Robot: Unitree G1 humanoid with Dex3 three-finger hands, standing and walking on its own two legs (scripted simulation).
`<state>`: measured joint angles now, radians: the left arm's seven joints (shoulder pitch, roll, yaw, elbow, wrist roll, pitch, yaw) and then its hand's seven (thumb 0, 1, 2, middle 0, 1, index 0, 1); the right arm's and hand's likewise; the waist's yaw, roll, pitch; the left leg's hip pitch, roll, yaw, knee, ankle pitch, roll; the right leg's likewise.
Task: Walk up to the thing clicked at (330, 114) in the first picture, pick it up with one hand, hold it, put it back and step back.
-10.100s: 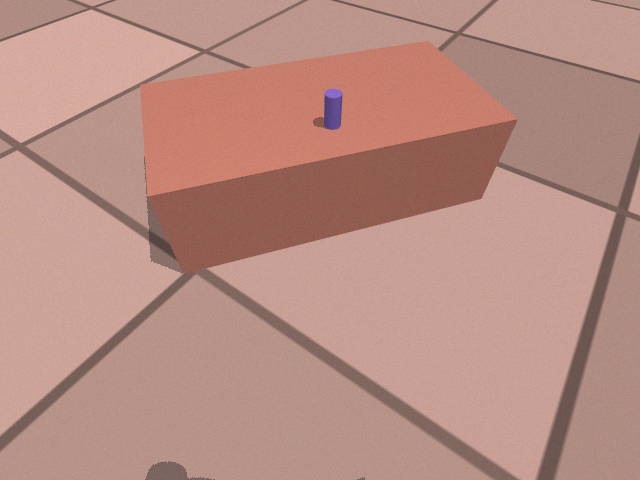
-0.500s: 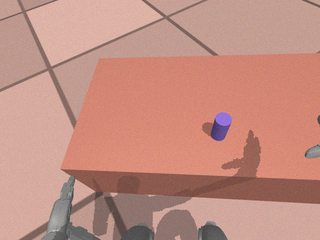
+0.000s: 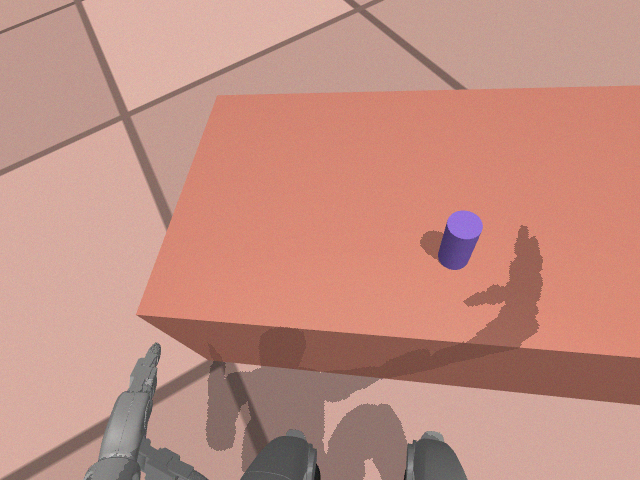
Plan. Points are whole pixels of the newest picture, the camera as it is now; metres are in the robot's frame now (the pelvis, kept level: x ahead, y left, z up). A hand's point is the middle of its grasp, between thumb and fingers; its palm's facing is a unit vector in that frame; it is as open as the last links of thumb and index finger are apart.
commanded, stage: go down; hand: right
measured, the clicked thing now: (458, 241) +0.54 -0.16 -0.23
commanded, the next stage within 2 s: approach in 0.10 s
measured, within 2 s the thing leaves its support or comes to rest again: neither
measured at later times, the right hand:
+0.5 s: hand (638, 212) +0.46 -0.33 +0.01, palm faces +0.11 +0.99 +0.02, open 17.6 cm
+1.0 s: hand (507, 265) +0.49 -0.24 -0.22, palm faces +0.09 +1.00 +0.05, open 17.7 cm
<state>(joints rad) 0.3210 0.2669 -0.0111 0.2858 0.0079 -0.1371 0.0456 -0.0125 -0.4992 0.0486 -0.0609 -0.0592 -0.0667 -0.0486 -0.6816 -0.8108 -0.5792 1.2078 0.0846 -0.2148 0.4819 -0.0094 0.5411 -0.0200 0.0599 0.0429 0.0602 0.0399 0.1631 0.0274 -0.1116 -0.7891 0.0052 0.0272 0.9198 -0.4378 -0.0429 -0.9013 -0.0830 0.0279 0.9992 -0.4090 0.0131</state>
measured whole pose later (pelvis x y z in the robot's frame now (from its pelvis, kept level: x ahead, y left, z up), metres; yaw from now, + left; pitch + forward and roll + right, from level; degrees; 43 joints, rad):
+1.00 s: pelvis -0.04 +0.00 -0.15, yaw +6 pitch +33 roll +9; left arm 0.37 0.31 0.07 -0.27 0.11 -0.18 -0.07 -0.01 -0.53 0.06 -0.05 -0.04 -0.05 -0.04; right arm -0.75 -0.84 -0.74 1.28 0.02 -0.60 0.37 -0.01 0.61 -0.01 0.06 0.04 0.07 0.04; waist 0.41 0.06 -0.12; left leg -1.52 -0.05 0.08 1.57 -0.63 -0.04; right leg -1.66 -0.12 0.14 1.67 -0.60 0.03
